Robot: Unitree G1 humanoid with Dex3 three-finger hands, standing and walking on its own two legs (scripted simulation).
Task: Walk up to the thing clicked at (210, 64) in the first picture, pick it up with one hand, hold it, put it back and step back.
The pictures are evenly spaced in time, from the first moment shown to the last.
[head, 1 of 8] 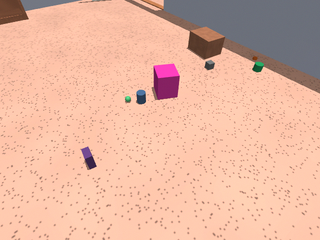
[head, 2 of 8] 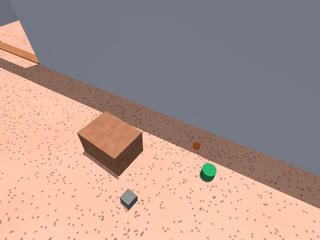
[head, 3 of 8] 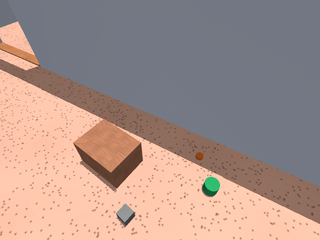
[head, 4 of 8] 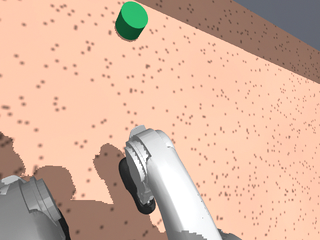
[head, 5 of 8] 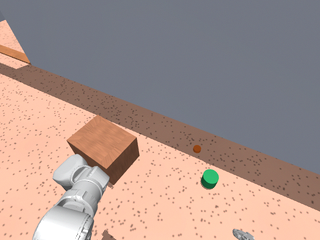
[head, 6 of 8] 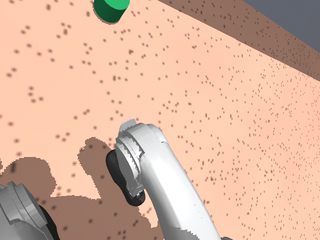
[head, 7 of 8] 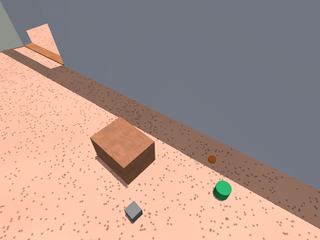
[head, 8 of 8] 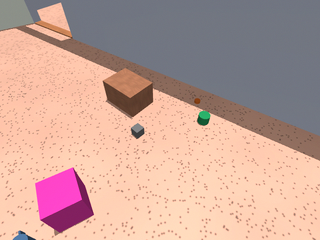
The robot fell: no
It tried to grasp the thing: yes
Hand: left
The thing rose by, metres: 0.65
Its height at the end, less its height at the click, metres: +0.00
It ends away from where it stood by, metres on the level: 0.01
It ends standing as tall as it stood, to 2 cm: yes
